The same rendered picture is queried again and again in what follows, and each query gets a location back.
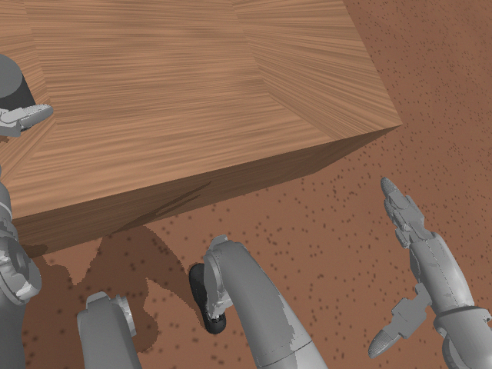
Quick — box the can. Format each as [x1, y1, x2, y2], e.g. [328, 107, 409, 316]
[0, 54, 36, 132]

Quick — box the left robot hand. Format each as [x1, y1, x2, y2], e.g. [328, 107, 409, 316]
[0, 105, 53, 138]

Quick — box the left robot arm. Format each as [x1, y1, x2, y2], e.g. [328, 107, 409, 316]
[0, 165, 42, 369]

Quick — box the right robot hand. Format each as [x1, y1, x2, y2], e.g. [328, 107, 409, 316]
[368, 177, 474, 359]

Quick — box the right robot arm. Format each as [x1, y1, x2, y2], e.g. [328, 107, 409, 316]
[433, 306, 492, 369]

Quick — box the right robot foot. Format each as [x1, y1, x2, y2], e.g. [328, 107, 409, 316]
[189, 263, 226, 334]

